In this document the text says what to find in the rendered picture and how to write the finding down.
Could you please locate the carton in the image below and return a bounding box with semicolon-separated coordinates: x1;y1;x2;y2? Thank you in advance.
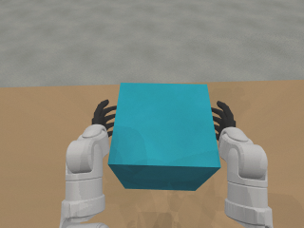
107;83;221;191

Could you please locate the robot left hand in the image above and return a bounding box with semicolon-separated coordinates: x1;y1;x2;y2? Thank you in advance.
91;100;117;138

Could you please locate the robot right forearm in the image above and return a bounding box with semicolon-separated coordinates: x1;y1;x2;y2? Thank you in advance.
218;126;274;228

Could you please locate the robot right hand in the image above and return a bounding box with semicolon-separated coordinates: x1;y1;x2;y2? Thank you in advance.
211;101;237;141

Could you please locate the robot left forearm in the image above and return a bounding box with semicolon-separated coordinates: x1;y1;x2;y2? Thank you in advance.
59;123;110;228

